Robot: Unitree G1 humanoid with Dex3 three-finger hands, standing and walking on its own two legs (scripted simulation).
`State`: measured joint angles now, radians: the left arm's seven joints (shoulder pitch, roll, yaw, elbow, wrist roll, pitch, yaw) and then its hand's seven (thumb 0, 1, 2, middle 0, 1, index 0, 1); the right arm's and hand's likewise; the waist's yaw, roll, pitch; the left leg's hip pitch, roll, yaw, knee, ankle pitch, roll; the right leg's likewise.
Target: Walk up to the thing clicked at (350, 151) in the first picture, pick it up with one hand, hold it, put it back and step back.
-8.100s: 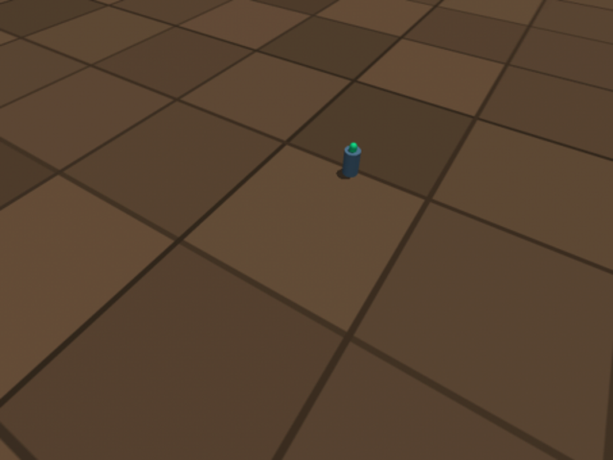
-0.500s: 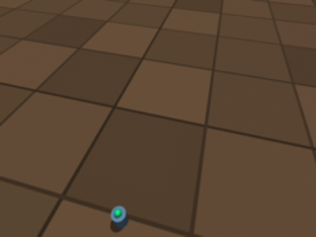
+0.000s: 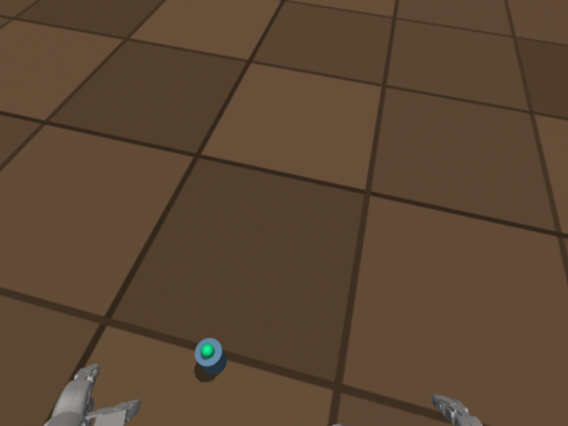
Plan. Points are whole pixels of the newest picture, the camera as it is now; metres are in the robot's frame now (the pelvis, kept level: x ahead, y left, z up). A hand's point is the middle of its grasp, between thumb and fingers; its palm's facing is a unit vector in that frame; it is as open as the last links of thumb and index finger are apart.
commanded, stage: go down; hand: left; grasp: from the side
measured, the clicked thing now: (210, 355) +0.36 +0.21 -0.68
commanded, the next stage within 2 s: none
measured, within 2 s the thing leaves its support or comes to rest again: neither
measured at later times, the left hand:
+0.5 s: hand (108, 423) +0.15 +0.28 -0.18, palm faces +0.05 -0.94 -0.33, open 17.2 cm
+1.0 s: hand (101, 425) +0.15 +0.30 -0.22, palm faces +0.10 -0.95 -0.29, open 17.2 cm
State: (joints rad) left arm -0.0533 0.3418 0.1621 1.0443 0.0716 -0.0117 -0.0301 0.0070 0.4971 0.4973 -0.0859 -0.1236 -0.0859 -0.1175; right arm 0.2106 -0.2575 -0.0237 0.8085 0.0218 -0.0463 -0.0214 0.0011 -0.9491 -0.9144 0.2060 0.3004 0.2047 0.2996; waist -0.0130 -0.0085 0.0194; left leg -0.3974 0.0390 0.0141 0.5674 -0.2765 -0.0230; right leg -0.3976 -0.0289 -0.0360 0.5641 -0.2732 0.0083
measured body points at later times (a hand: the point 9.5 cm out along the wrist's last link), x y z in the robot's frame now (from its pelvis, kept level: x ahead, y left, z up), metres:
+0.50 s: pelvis +0.00 +0.01 -0.06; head +0.08 +0.03 +0.39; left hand +0.15 +0.33 -0.15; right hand +0.16 -0.25 -0.14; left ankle +0.00 +0.13 -0.73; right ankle +0.00 -0.12 -0.73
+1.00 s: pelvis -0.02 +0.02 -0.11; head +0.10 +0.04 +0.33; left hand +0.15 +0.35 -0.20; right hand +0.16 -0.23 -0.19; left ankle +0.00 +0.13 -0.73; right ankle +0.00 -0.12 -0.73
